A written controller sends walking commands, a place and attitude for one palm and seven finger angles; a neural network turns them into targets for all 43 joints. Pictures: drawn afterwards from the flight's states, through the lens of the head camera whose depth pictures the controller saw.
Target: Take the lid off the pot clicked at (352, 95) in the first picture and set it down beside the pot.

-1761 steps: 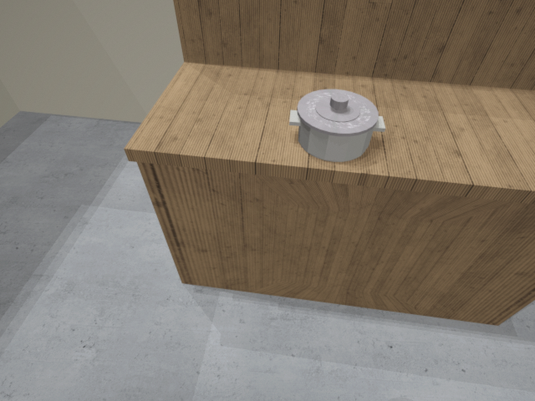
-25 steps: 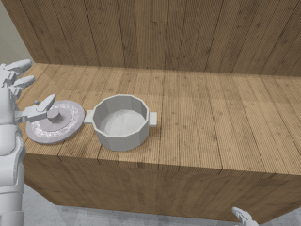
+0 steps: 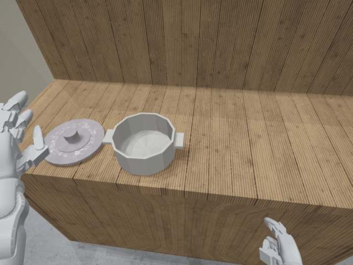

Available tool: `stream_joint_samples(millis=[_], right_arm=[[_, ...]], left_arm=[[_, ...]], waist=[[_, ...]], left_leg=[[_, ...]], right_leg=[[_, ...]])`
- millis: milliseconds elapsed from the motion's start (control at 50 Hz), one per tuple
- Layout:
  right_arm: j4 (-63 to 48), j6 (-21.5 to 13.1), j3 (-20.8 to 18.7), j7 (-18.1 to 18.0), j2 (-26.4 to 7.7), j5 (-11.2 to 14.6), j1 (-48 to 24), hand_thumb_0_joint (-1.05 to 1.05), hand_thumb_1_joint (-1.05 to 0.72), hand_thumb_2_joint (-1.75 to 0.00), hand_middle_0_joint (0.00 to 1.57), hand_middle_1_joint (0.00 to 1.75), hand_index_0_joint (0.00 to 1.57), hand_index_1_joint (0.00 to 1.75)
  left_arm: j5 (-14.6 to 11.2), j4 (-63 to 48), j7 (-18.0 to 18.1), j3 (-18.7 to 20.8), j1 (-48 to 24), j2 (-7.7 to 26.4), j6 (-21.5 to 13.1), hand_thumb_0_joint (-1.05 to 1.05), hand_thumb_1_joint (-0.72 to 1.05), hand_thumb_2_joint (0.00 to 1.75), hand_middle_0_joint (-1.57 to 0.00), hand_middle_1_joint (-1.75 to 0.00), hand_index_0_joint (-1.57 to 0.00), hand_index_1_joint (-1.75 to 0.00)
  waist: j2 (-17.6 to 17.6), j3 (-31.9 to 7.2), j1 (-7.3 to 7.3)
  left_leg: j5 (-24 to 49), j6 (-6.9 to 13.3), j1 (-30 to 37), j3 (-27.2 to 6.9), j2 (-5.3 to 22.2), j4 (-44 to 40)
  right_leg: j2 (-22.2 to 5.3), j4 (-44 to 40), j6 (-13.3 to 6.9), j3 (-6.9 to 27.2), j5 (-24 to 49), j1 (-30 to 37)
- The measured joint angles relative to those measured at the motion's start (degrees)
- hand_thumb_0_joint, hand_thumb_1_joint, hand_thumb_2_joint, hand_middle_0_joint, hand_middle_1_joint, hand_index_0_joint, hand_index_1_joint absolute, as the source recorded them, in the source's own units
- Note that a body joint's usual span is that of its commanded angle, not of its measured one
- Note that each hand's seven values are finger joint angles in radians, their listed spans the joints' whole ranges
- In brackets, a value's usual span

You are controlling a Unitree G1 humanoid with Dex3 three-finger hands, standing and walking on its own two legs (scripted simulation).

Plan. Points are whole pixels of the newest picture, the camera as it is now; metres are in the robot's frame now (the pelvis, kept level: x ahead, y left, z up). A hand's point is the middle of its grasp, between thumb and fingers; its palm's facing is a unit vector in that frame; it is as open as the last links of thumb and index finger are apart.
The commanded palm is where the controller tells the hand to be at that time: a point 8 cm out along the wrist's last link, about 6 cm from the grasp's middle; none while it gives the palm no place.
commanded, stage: draw the hand back to the body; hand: left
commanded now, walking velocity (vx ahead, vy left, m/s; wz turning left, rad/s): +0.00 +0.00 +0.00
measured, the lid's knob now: (70, 134) +0.46 +0.38 +0.01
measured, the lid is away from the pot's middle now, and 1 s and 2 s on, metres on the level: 0.24 0.24 0.24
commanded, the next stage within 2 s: step back with the hand held close in 0.76 s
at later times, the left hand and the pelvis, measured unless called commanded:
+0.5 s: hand (20, 183) +0.19 +0.28 +0.18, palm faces +0.38 -0.86 -0.33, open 7.4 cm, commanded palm +0.13 +0.32 +0.19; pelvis -0.01 +0.04 +0.00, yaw +0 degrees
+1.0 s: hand (4, 183) +0.18 +0.29 +0.19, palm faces +0.42 -0.81 -0.40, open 7.4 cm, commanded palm +0.12 +0.32 +0.19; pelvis -0.01 +0.03 +0.00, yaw +0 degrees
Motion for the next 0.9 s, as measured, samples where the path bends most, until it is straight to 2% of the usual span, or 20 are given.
stream_joint_samples(millis=[340, 580, 760, 900], right_arm=[[0.3, -1.3, 0.7, 0.2, 1.3, -1.1, 1.6, 0.01, -0.91, -0.9, 0.2, 0.3, 0.2, 0.3], [-0.7, -2.1, 1.1, 0.9, 2.0, -1.6, 1.6, 0.01, -0.9, -0.9, 0.2, 0.3, 0.2, 0.3], [-1.1, -2.5, 1.4, 0.7, 2.4, -1.8, 1.3, 0.01, -0.9, -0.9, 0.2, 0.3, 0.2, 0.3], [-1.8, -1.9, 1.5, 0.6, 2.4, -1.7, 1.5, 0.01, -0.9, -0.9, 0.2, 0.3, 0.2, 0.3]], left_arm=[[0.5, -13.6, 0.0, -2.3, 12.4, -1.4, -1.9, 0.02, 0.88, 0.89, -0.21, -0.3, -0.21, -0.3], [1.3, -22.8, 0.0, -3.6, 22.0, -1.6, -1.6, 0.02, 0.89, 0.89, -0.21, -0.3, -0.21, -0.3], [1.8, -25.5, 0.5, -4.1, 23.9, -1.9, -1.0, 0.02, 0.88, 0.89, -0.21, -0.3, -0.21, -0.3], [1.6, -25.3, 0.4, -3.7, 24.0, -1.9, -1.3, 0.02, 0.88, 0.89, -0.21, -0.3, -0.21, -0.3]], waist=[[-1.0, -0.4, 0.49], [-1.3, -1.1, 1.14], [-1.5, -0.8, 1.9], [-1.2, -1.0, 1.69]], left_leg=[[1.0, 1.8, 1.1, 1.2, -1.8, -0.8], [1.0, 2.8, 0.6, 1.5, -2.8, -0.4], [0.8, 3.0, 0.0, 1.0, -3.0, 0.2], [0.5, 2.8, -0.4, 0.8, -2.8, 0.6]], right_leg=[[-1.8, -1.0, 1.9, 1.0, 1.2, 1.1], [-2.9, -1.0, 2.9, 1.2, 1.3, 0.9], [-3.1, -0.6, 3.0, 0.7, 1.1, 0.5], [-2.8, -0.6, 3.0, 0.6, 0.9, 0.3]])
